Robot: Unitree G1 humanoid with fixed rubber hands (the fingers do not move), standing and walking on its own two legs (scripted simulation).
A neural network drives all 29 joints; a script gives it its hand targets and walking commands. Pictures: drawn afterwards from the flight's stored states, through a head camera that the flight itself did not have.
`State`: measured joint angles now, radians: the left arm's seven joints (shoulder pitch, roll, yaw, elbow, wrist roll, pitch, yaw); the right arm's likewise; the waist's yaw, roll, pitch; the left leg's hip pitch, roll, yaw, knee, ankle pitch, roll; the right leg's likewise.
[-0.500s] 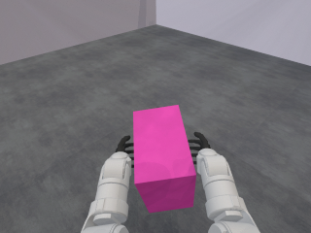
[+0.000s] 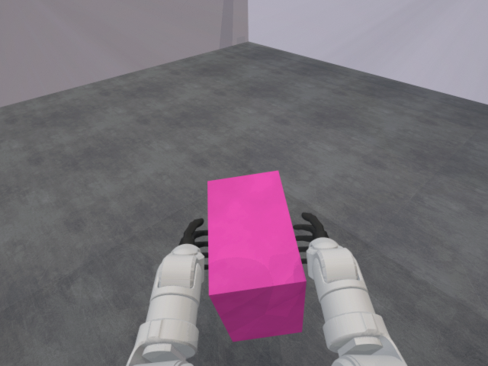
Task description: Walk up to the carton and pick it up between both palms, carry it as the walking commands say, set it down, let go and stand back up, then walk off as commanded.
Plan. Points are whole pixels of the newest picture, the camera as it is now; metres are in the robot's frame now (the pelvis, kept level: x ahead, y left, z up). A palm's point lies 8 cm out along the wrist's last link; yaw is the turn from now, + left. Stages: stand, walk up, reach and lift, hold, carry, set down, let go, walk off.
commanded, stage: carry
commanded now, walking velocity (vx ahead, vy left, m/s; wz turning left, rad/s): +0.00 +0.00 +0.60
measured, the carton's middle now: (255, 257) +0.35 +0.00 -0.02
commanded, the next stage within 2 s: none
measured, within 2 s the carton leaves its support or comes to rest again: neither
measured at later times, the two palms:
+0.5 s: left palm (121, 239) +0.29 +0.22 +0.11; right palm (256, 197) +0.36 +0.00 +0.13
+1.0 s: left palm (39, 288) +0.23 +0.33 +0.08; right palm (175, 208) +0.36 +0.14 +0.11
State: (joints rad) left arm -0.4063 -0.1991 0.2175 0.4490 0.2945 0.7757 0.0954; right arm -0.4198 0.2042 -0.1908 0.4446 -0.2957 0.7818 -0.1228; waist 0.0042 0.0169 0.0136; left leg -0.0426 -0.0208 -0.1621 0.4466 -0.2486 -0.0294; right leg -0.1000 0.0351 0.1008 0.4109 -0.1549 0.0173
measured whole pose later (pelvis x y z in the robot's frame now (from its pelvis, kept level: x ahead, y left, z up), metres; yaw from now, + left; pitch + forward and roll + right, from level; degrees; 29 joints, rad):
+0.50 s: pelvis -0.05 +0.02 -0.01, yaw +10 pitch +8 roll -2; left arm -0.69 -0.09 0.15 0.12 0.01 1.10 0.27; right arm -0.82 0.08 -0.18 0.18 -0.07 1.11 -0.23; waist 0.05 0.05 -0.03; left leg -0.50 -0.06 -0.18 0.52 -0.14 0.00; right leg -0.39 0.06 -0.05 0.67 -0.40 0.06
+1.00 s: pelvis -0.04 +0.07 -0.02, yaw +26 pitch +6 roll +0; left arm -0.68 -0.14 0.26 0.14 0.11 1.24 0.24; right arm -0.91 0.09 -0.19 0.40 -0.07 1.13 -0.25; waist -0.03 0.00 -0.02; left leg -0.48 -0.04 0.05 0.65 -0.27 0.07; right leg -0.42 -0.09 -0.11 1.00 -0.64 0.10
